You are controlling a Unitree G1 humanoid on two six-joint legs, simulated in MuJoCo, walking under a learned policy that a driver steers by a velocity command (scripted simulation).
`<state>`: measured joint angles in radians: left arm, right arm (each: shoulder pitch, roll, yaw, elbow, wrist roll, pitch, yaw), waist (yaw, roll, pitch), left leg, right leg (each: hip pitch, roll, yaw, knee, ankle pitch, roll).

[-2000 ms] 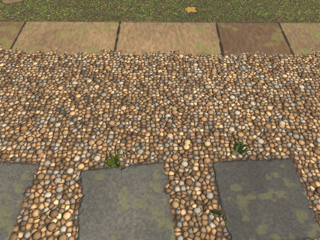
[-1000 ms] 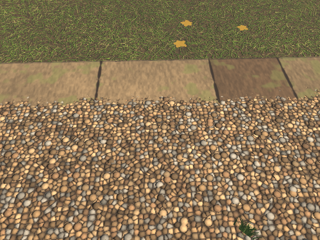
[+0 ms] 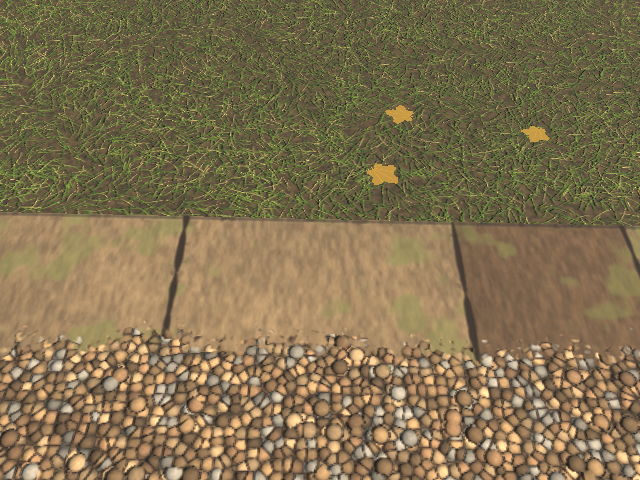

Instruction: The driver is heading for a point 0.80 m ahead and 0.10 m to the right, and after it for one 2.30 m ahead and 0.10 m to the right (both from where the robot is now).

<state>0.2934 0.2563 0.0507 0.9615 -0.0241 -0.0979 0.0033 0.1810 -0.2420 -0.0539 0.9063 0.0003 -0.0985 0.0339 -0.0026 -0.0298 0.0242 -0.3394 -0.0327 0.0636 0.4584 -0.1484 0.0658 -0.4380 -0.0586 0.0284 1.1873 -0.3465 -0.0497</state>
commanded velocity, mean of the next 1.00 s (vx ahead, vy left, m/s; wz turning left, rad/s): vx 0.50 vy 0.00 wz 0.00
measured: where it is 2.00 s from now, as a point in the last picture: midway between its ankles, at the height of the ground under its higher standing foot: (349, 231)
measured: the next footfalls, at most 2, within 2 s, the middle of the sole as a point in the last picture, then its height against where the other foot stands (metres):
right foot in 0.42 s outside the picture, level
left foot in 0.98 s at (280, 373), level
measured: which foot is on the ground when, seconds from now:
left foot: down 0.00-0.44, up 0.46-0.96, down 0.98-1.00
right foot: up 0.00-0.40, down 0.42-1.00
